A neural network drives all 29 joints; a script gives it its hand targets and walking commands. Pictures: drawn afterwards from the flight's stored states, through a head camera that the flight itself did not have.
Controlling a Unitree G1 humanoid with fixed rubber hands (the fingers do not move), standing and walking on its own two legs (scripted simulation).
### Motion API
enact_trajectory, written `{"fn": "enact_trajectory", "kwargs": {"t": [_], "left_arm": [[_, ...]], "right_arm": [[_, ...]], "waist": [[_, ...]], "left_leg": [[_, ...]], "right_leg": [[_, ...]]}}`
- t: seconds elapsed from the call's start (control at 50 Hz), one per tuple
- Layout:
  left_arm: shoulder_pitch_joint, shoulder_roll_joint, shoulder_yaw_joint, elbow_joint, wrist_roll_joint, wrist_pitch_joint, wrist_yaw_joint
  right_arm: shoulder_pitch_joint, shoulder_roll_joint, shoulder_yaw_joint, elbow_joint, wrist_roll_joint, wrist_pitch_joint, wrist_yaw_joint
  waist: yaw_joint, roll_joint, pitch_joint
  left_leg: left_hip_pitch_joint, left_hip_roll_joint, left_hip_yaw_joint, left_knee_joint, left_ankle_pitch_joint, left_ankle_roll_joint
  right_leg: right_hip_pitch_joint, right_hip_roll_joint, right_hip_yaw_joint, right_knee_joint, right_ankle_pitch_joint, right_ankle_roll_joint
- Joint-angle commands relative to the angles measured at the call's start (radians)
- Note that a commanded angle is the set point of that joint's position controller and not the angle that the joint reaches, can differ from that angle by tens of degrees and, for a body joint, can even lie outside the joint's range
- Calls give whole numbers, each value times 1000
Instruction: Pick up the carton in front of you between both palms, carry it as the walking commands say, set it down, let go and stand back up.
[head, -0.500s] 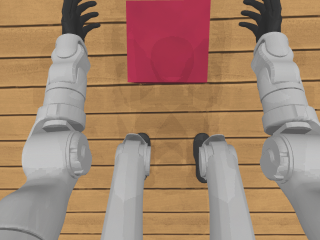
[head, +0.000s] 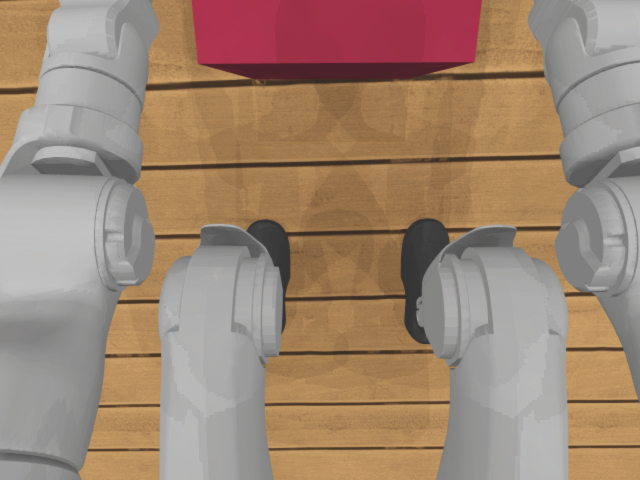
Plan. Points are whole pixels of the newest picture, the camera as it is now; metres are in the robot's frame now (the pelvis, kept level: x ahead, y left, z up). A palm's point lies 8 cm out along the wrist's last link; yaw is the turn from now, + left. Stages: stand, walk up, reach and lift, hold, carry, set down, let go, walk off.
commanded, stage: reach and lift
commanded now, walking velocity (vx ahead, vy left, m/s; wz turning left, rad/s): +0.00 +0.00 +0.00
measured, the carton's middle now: out of the picture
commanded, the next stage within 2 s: none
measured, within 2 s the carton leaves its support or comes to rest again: leaves its support in 0.84 s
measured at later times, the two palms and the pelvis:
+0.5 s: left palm out of the picture +0.56 +0.18 -0.18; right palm out of the picture +0.56 -0.13 -0.18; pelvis +0.00 +0.00 -0.01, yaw +0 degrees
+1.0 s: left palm out of the picture +0.54 +0.18 -0.11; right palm out of the picture +0.55 -0.12 -0.10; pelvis +0.01 +0.00 +0.00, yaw +1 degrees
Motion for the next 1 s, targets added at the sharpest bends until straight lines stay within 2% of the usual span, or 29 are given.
{"fn": "enact_trajectory", "kwargs": {"t": [0.0, 0.06, 0.12, 0.22, 0.34, 0.42, 0.48, 0.5, 0.54, 0.58, 0.62, 0.68, 0.76, 0.82, 0.88, 0.92, 0.98], "left_arm": [[-309, 156, 0, -115, -15, -36, 8], [-282, 142, -15, -112, -30, -38, 12], [-238, 108, -35, -101, -45, -36, 13], [-203, 78, -27, -79, -34, -36, 5], [-262, 78, -20, -94, -20, -34, 7], [-326, -14, -60, -88, -35, -25, 0], [-332, -24, -19, -70, 22, -20, 0], [-402, -237, -85, -103, 6, -13, -32], [-522, -566, -134, -107, 22, 11, -117], [-535, -813, -119, -130, 66, 47, -204], [-509, -923, -106, -165, 90, 77, -261], [-496, -1000, -119, -219, 84, 101, -297], [-522, -1087, -208, -342, 29, 119, -301], [-575, -1144, -301, -516, -28, 130, -278], [-562, -1207, -334, -637, -27, 165, -268], [-512, -1261, -353, -670, -12, 190, -249], [-399, -1318, -316, -606, 39, 230, -246]], "right_arm": [[-308, -137, 17, -125, 24, -35, -3], [-294, -123, 46, -130, 46, -38, -3], [-233, -105, 49, -108, 43, -35, -7], [-183, -86, 7, -74, 4, -36, -5], [-257, -64, 22, -103, 7, -35, -8], [-326, 26, 74, -102, 30, -27, -3], [-328, 53, 34, -87, -21, -21, -5], [-401, 238, 78, -110, -13, -16, 25], [-515, 571, 121, -109, -46, 8, 110], [-538, 808, 115, -123, -85, 44, 198], [-521, 921, 101, -152, -109, 73, 253], [-512, 1004, 108, -205, -107, 94, 284], [-549, 1082, 206, -326, -37, 108, 283], [-563, 1166, 287, -443, 23, 120, 261], [-548, 1240, 330, -545, 21, 157, 252], [-518, 1282, 352, -586, 11, 176, 238], [-431, 1315, 318, -553, -46, 208, 242]], "waist": [[27, 8, -1304], [39, 4, -1350], [25, 5, -1371], [6, 10, -1253], [24, 2, -1239], [32, -8, -1226], [32, -10, -1189], [35, -7, -1185], [32, -2, -1142], [37, -2, -1086], [41, -11, -1047], [48, -11, -1073], [46, -11, -1301], [47, -6, -1648], [53, 16, -1942], [50, 23, -2012], [42, 25, -1851]], "left_leg": [[629, 15, 66, -134, 401, -5], [674, 9, 70, -114, 462, -3], [687, 3, 73, -111, 483, -6], [597, 2, 66, -124, 416, -11], [554, 3, 72, -143, 345, -8], [559, -5, 75, -155, 303, -5], [563, -14, 81, -160, 276, -7], [572, -25, 81, -163, 280, 0], [551, -45, 82, -145, 268, 4], [511, -62, 91, -132, 241, 12], [476, -70, 105, -126, 237, 20], [483, -73, 112, -116, 290, 26], [586, -78, 122, -102, 409, 24], [756, -86, 134, -104, 560, 15], [937, -98, 126, -118, 697, 11], [950, -110, 140, -151, 687, 1], [851, -120, 148, -229, 555, -4]], "right_leg": [[586, -14, -102, -93, 368, -11], [606, -8, -105, -74, 413, -11], [613, -3, -112, -72, 430, -11], [541, -1, -108, -87, 372, -13], [566, 0, -101, -101, 323, -18], [599, 10, -95, -112, 295, -21], [610, 20, -99, -119, 269, -20], [611, 34, -103, -124, 270, -23], [574, 55, -108, -111, 256, -25], [532, 72, -118, -94, 228, -32], [492, 79, -128, -88, 222, -42], [472, 81, -135, -77, 260, -49], [557, 83, -141, -62, 374, -53], [715, 93, -148, -59, 527, -50], [764, 106, -154, -86, 603, -40], [772, 119, -160, -122, 584, -32], [699, 129, -168, -199, 460, -29]]}}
